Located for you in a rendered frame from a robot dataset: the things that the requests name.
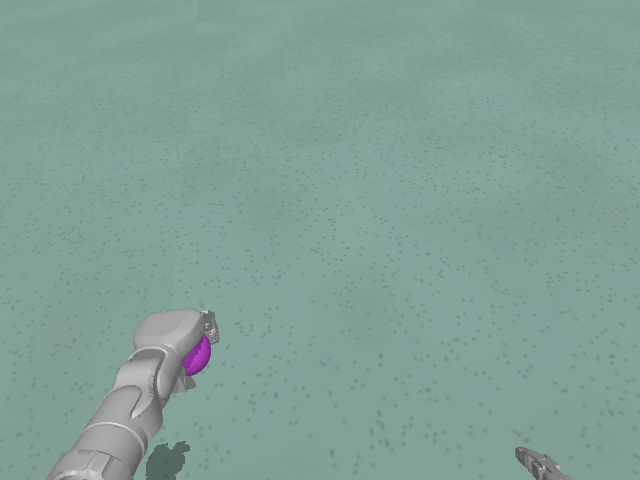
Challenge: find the left robot hand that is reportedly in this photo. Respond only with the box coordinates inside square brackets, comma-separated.
[133, 308, 219, 394]

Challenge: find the ball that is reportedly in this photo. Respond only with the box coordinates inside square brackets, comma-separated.
[182, 335, 211, 376]

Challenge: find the left robot arm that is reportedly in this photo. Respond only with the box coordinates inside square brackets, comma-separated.
[45, 343, 181, 480]

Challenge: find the right robot hand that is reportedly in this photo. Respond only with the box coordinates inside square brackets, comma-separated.
[515, 447, 573, 480]

